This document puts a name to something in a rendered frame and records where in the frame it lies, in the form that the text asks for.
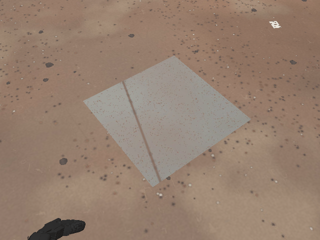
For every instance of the left robot hand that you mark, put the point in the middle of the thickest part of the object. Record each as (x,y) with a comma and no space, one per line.
(57,228)

